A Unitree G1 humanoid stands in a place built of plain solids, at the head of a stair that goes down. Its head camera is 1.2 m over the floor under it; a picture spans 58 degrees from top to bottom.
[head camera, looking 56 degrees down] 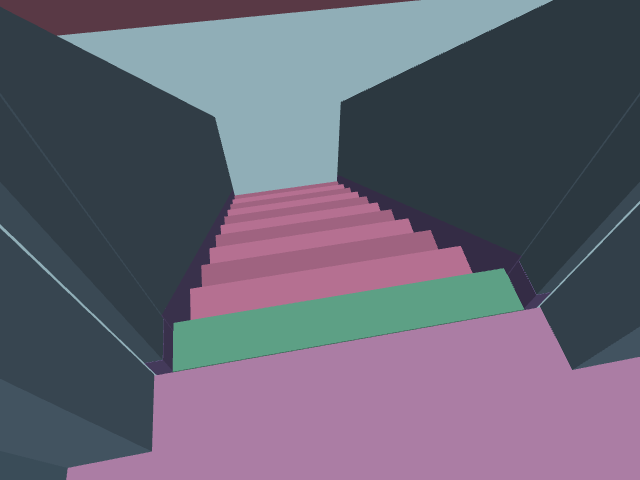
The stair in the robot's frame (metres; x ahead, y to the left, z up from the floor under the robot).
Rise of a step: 0.21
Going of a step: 0.23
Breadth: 1.04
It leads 10 degrees to the left of straight ahead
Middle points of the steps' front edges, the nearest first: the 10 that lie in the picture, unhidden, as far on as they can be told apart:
0.61 -0.08 0.00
0.83 -0.04 -0.21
1.05 0.00 -0.42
1.28 0.05 -0.62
1.50 0.09 -0.83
1.72 0.13 -1.04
1.95 0.17 -1.25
2.17 0.21 -1.46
2.39 0.25 -1.67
2.62 0.29 -1.88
